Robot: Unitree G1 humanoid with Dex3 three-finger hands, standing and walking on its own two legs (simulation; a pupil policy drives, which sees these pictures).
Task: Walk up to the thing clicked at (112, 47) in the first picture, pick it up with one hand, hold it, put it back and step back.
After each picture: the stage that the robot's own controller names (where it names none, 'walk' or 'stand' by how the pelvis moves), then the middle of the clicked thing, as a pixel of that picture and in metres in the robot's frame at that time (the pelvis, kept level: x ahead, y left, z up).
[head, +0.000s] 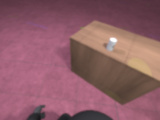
stand; (111, 44) +0.74 -0.20 +0.02
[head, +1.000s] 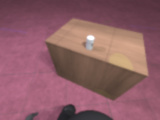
walk; (89, 43) +0.67 +0.05 +0.04
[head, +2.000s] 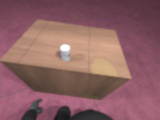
stand; (65, 53) +0.47 +0.19 +0.05
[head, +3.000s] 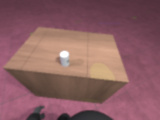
stand; (64, 59) +0.45 +0.20 +0.02
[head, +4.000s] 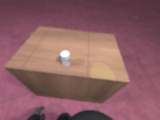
stand; (65, 58) +0.45 +0.19 +0.02
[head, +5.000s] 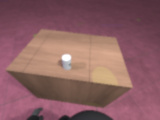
stand; (66, 62) +0.43 +0.18 +0.02
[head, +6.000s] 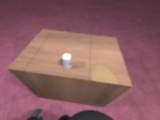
stand; (67, 61) +0.44 +0.18 +0.02
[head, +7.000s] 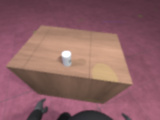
rise first; (66, 59) +0.45 +0.18 +0.02
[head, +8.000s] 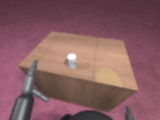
rise first; (72, 61) +0.45 +0.17 +0.02
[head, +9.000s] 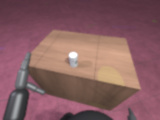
go down; (73, 60) +0.46 +0.17 +0.03
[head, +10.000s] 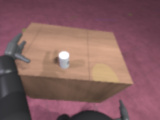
go down; (64, 60) +0.42 +0.16 +0.04
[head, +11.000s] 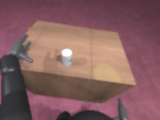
close in; (67, 58) +0.44 +0.15 +0.05
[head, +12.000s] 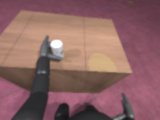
close; (57, 50) +0.46 +0.18 +0.08
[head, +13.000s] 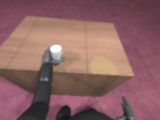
lift; (57, 55) +0.43 +0.19 +0.08
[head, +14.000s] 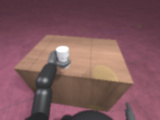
lift; (63, 57) +0.34 +0.16 +0.20
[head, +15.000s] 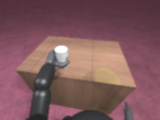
hold; (62, 57) +0.33 +0.17 +0.21
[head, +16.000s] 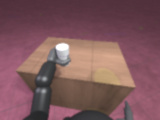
hold; (63, 55) +0.33 +0.16 +0.23
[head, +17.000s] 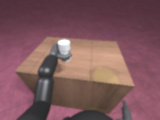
crouch; (64, 51) +0.37 +0.16 +0.23
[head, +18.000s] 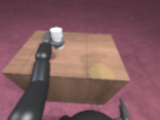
lower; (57, 38) +0.47 +0.19 +0.22
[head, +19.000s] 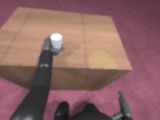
lower; (57, 44) +0.49 +0.18 +0.09
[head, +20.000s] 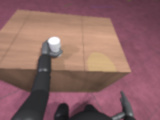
lower; (55, 47) +0.47 +0.19 +0.09
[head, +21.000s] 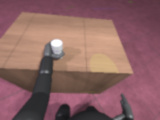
lower; (57, 49) +0.46 +0.18 +0.08
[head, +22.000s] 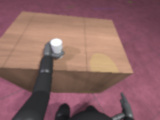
lower; (57, 49) +0.47 +0.18 +0.08
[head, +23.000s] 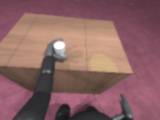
open; (60, 51) +0.46 +0.17 +0.08
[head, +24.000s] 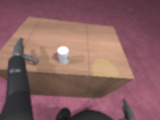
sink last; (63, 56) +0.43 +0.16 +0.07
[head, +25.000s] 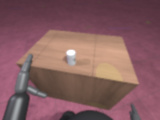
stand; (71, 57) +0.47 +0.17 +0.06
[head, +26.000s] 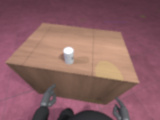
stand; (68, 56) +0.45 +0.16 +0.07
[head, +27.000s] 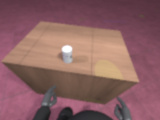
stand; (67, 54) +0.45 +0.17 +0.08
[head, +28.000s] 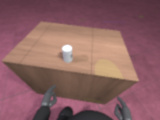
stand; (67, 54) +0.45 +0.17 +0.09
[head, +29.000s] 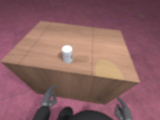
stand; (67, 54) +0.44 +0.17 +0.09
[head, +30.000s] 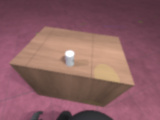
stand; (69, 58) +0.45 +0.16 +0.04
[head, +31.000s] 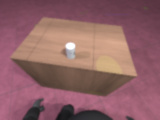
walk; (70, 51) +0.49 +0.15 +0.04
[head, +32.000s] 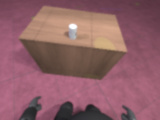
walk; (72, 32) +0.69 +0.19 +0.04
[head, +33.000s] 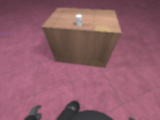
stand; (78, 20) +1.03 +0.22 +0.04
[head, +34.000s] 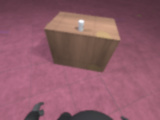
stand; (81, 25) +1.03 +0.17 +0.03
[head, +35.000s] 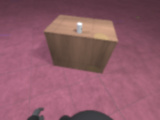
stand; (79, 28) +1.04 +0.17 +0.02
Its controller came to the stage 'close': yes
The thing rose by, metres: 0.22
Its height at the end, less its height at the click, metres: +0.00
